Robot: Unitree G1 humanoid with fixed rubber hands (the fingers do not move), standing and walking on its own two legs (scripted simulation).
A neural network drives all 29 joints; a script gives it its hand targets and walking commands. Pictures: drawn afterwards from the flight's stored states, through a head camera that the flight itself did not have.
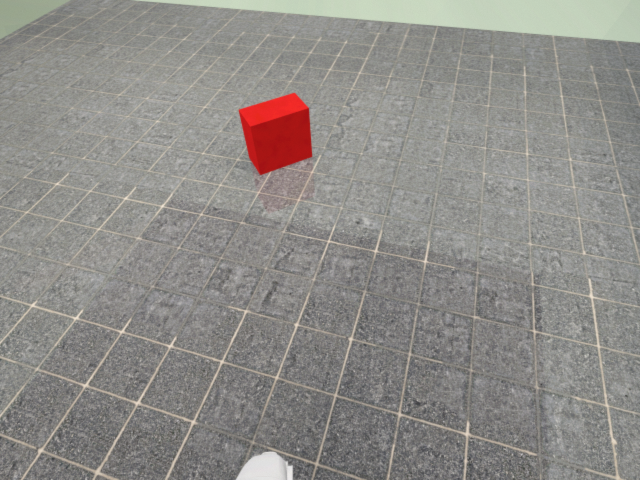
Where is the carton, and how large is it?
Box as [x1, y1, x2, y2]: [239, 93, 311, 174]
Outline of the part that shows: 294,93 239,109 249,157 260,174 311,156 308,108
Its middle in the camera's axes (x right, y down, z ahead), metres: -0.22 -0.53 +1.89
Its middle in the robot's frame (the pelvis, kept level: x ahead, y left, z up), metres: +1.66 +0.29 -0.65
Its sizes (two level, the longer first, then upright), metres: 0.285 0.154 0.276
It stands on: the floor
